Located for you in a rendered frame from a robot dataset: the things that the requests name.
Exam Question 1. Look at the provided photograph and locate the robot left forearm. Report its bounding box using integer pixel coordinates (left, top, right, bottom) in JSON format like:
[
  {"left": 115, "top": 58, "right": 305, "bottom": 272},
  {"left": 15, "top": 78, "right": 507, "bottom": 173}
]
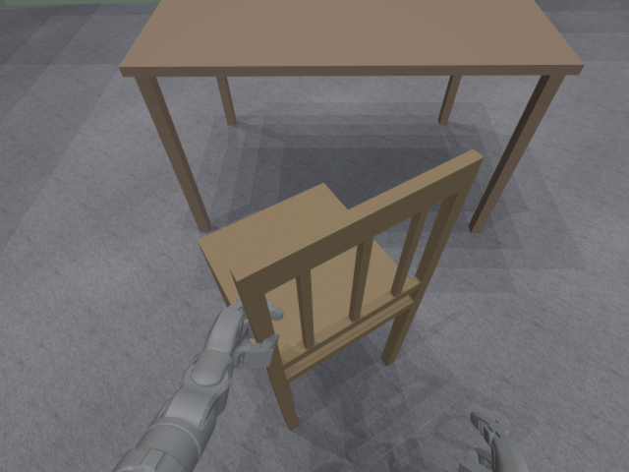
[{"left": 112, "top": 349, "right": 233, "bottom": 472}]

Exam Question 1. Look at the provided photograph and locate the left robot hand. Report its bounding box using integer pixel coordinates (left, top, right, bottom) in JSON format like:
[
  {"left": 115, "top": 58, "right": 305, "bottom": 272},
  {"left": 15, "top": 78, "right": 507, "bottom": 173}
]
[{"left": 202, "top": 298, "right": 284, "bottom": 370}]

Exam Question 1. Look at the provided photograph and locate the chair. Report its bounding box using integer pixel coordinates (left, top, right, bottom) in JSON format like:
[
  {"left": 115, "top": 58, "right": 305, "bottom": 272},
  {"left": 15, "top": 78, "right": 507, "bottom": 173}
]
[{"left": 198, "top": 149, "right": 484, "bottom": 431}]

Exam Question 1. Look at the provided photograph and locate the table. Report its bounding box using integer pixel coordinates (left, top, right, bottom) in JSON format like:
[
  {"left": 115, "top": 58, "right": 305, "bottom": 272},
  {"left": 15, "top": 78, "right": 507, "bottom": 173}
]
[{"left": 119, "top": 0, "right": 585, "bottom": 233}]

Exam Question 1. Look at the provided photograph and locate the right robot hand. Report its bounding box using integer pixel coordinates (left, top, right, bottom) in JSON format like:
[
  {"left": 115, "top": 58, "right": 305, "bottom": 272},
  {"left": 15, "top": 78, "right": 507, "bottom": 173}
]
[{"left": 459, "top": 411, "right": 531, "bottom": 472}]

